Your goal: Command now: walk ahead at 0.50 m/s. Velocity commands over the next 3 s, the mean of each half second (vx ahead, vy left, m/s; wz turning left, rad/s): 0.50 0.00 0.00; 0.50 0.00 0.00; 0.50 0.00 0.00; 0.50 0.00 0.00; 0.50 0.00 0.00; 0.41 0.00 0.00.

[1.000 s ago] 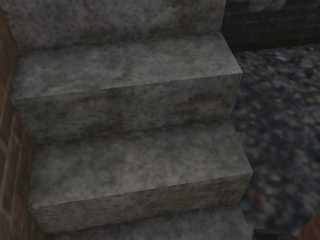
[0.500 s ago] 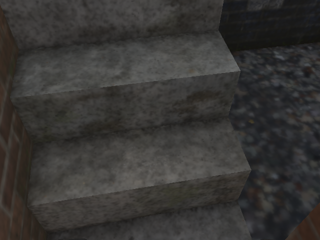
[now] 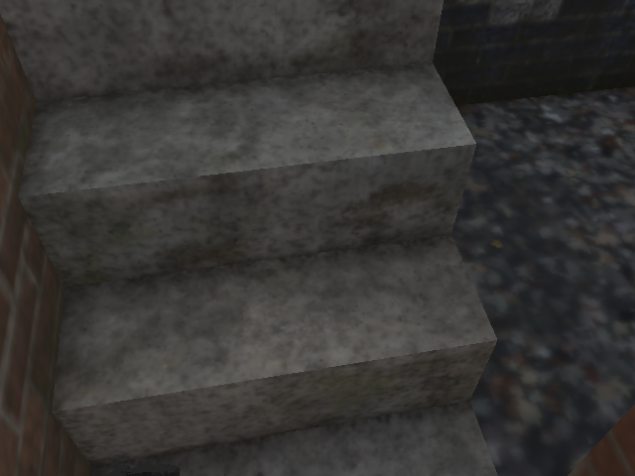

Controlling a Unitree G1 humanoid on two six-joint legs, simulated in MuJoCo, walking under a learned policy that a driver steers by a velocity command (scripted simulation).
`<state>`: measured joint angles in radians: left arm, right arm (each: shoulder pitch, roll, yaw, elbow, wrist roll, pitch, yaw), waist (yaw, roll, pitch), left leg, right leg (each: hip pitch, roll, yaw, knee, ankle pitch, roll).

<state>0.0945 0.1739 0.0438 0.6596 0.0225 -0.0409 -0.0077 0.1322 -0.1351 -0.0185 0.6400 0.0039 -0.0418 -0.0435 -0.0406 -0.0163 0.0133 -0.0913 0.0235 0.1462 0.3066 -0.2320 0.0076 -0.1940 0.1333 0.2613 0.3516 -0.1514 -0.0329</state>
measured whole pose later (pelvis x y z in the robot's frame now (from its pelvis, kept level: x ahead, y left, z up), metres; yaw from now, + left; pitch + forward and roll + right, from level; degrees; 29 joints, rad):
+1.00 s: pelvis +0.00 +0.01 +0.00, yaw +0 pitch +1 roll +0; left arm 0.07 0.17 0.04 0.67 0.02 -0.04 0.00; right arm 0.13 -0.12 -0.02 0.63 0.00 -0.04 -0.04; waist -0.03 -0.02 0.00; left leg -0.09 0.01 0.14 0.29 -0.22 0.02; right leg -0.20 0.11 0.24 0.36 -0.16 -0.02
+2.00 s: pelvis +0.00 +0.01 +0.00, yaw +1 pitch +1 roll +1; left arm 0.07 0.17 0.04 0.67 0.02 -0.04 -0.01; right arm 0.14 -0.13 -0.02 0.61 0.00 -0.04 -0.03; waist -0.03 -0.02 0.00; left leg -0.09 0.01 0.14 0.30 -0.23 0.01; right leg -0.21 0.10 0.22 0.37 -0.16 -0.02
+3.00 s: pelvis +0.00 +0.01 +0.00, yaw +1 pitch +1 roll +1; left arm 0.09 0.18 0.05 0.68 0.02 -0.04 -0.01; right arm 0.17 -0.13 -0.03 0.64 0.00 -0.03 -0.03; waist -0.03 -0.03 0.01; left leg -0.10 0.00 0.14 0.34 -0.25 0.02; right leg -0.23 0.09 0.21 0.42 -0.19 -0.01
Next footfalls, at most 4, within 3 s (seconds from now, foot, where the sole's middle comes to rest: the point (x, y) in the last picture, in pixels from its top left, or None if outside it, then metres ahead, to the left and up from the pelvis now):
none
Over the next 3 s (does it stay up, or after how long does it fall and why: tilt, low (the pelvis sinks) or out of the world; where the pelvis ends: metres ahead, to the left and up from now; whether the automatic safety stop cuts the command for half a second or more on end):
stays up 0.00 0.01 0.00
